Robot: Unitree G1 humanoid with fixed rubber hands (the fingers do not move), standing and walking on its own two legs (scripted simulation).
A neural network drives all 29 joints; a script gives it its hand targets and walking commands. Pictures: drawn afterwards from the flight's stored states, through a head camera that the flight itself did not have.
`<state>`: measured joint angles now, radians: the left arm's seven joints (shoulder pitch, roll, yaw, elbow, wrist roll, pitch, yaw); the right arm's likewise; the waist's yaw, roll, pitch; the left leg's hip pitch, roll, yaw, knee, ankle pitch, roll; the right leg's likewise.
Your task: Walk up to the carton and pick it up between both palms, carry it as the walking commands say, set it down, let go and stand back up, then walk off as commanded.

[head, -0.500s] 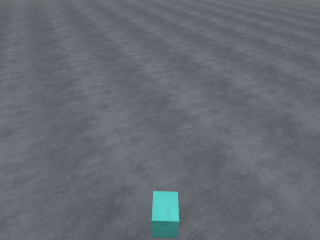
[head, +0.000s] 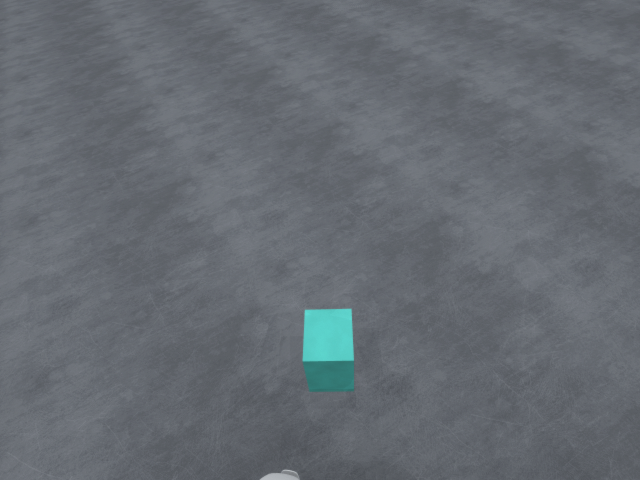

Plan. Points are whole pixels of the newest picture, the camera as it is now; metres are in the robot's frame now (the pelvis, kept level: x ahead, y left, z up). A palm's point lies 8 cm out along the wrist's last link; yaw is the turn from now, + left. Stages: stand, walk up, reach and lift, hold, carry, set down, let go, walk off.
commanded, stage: walk off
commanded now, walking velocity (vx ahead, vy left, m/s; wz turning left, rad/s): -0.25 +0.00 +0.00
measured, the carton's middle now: (329, 351) +0.61 +0.07 -0.65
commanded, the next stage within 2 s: stand in 0.74 s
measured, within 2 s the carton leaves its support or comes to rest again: neither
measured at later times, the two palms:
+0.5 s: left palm out of the picture -0.05 +0.30 -0.11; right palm out of the picture -0.03 -0.24 -0.10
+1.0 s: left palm out of the picture -0.18 +0.24 -0.09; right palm out of the picture -0.16 -0.29 -0.12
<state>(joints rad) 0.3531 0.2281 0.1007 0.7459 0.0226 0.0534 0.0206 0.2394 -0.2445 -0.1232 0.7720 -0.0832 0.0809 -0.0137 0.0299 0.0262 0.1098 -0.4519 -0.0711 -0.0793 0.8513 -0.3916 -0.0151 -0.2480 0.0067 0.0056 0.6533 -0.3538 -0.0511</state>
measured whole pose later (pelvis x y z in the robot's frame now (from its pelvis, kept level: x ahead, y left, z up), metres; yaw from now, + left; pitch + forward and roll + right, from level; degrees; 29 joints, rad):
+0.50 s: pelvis -0.12 +0.03 +0.01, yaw +3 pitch -7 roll -2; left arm 0.24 0.21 0.10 0.76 0.02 0.09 0.04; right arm 0.27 -0.24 -0.12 0.77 -0.07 0.10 -0.02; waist 0.02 0.02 0.11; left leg -0.14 0.01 0.01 0.58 -0.31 0.03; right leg -0.39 0.05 0.03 0.87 -0.41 -0.02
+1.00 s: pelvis -0.24 -0.03 +0.01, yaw +0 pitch -1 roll +4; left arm 0.27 0.22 0.10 0.78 0.02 0.08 0.03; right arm 0.27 -0.23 -0.12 0.78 -0.07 0.07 -0.02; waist 0.03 0.00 0.06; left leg -0.47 -0.05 -0.05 0.92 -0.35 -0.01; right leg -0.28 0.00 0.02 0.55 -0.24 -0.05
